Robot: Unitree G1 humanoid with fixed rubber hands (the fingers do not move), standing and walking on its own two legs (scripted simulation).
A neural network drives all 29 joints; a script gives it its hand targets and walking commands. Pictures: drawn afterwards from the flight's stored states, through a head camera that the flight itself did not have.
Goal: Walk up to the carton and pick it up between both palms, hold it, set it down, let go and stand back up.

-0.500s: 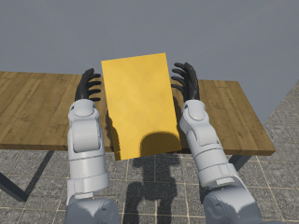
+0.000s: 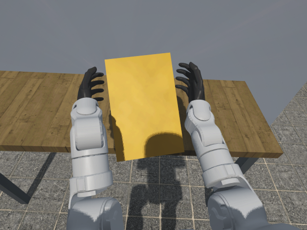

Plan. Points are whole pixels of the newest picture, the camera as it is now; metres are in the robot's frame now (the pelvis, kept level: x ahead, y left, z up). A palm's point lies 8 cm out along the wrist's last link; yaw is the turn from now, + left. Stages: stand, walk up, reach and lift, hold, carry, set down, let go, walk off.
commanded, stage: hold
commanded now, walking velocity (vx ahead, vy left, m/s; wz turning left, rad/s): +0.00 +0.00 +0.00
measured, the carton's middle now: (143, 108) +0.42 -0.01 +0.07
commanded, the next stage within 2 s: none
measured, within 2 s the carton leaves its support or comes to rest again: neither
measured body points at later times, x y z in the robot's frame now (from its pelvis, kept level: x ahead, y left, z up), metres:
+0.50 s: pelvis +0.00 +0.01 +0.00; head -0.02 +0.03 +0.45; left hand +0.37 +0.14 +0.17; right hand +0.37 -0.13 +0.16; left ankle +0.04 +0.10 -0.75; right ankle +0.05 -0.08 -0.75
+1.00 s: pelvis +0.00 +0.00 +0.00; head -0.02 +0.03 +0.45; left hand +0.37 +0.14 +0.17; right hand +0.38 -0.13 +0.17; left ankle +0.04 +0.10 -0.75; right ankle +0.05 -0.08 -0.75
